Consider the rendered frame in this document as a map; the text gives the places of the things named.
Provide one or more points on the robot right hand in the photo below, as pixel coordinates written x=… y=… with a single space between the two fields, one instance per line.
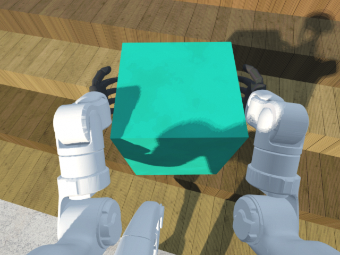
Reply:
x=255 y=85

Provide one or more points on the left robot forearm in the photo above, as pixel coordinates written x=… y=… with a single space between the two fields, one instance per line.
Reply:
x=80 y=145

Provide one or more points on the left robot thigh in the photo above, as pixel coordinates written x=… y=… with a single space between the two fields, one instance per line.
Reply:
x=139 y=236

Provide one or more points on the robot left hand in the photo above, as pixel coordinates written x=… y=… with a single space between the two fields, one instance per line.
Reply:
x=100 y=86

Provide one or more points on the right robot upper arm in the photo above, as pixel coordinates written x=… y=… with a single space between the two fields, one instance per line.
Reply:
x=270 y=227

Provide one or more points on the left robot upper arm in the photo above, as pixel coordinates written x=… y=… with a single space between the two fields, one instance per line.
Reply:
x=86 y=227

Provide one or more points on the carton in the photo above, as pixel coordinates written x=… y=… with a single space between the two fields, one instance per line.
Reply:
x=178 y=107

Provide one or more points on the right robot forearm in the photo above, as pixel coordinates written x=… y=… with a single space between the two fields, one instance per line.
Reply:
x=278 y=143

